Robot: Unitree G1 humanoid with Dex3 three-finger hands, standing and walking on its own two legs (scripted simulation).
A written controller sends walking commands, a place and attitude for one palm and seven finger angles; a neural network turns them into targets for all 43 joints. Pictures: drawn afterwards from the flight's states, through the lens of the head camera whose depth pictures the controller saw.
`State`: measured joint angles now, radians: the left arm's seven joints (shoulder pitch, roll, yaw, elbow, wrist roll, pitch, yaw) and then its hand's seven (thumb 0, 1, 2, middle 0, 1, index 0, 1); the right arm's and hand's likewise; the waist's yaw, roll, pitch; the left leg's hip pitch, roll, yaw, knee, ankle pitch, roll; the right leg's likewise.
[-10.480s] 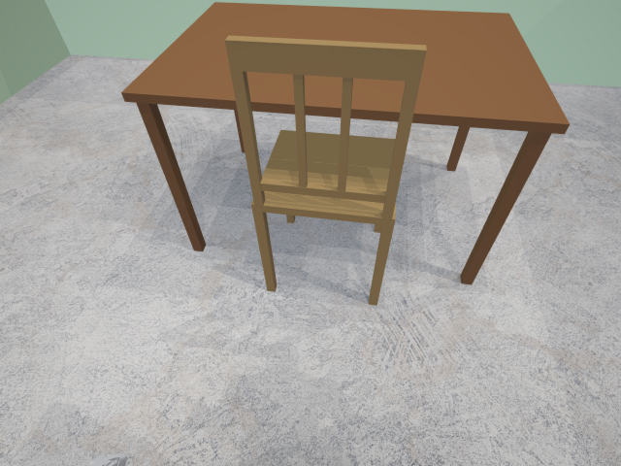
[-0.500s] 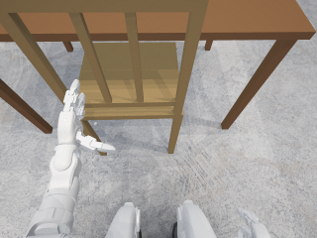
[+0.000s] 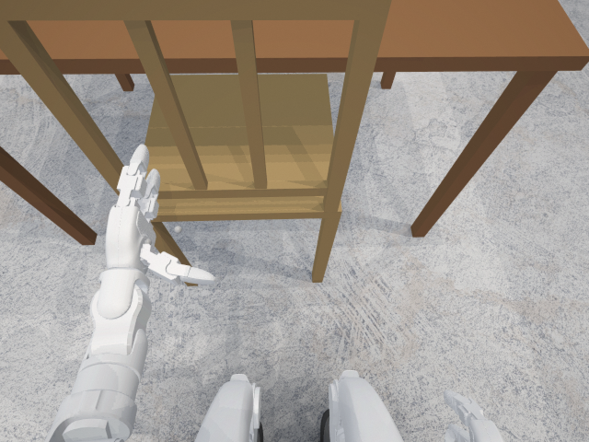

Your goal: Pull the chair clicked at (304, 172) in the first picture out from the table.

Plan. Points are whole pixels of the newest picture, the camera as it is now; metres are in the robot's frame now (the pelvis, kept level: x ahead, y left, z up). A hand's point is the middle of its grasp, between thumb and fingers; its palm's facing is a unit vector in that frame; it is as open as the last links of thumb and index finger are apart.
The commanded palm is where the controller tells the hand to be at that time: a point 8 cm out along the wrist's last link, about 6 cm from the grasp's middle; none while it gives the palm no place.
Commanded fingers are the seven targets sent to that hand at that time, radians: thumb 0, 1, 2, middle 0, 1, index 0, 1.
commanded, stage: aim the fingers beside a spindle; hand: left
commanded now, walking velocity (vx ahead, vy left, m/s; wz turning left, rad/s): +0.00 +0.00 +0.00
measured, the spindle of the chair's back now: (177, 123) +0.54 +0.17 +0.06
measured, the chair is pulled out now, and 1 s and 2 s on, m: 0.00 0.00 0.00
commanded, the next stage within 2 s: push the fingers through the gap in 1.20 s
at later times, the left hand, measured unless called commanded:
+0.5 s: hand (182, 238) +0.38 +0.16 +0.01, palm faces +0.04 -1.00 -0.02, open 17.0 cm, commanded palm +0.35 +0.20 +0.02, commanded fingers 0.00 -0.50 0.30 -0.06 -0.08 -0.06 -0.08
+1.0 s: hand (182, 231) +0.38 +0.15 +0.02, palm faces +0.03 -1.00 -0.05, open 17.0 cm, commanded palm +0.35 +0.21 +0.02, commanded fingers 0.00 -0.50 0.30 -0.06 -0.08 -0.06 -0.08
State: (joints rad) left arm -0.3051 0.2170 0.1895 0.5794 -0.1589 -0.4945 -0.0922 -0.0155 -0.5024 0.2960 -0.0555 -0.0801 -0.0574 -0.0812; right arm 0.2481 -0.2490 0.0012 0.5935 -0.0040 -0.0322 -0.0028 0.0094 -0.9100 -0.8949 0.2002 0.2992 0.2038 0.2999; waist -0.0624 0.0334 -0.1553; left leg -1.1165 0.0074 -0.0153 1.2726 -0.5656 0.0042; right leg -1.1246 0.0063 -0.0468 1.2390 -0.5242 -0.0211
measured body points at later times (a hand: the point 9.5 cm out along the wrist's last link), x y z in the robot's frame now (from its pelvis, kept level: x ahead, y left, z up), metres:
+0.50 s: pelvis +0.00 +0.00 +0.00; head +0.12 +0.01 +0.43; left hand +0.37 +0.21 +0.01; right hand +0.13 -0.25 -0.12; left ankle +0.02 +0.11 -0.62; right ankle +0.03 -0.11 -0.62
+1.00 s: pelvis +0.00 +0.00 +0.00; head +0.11 +0.00 +0.44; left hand +0.37 +0.21 +0.03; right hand +0.12 -0.25 -0.12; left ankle +0.02 +0.11 -0.62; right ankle +0.03 -0.11 -0.62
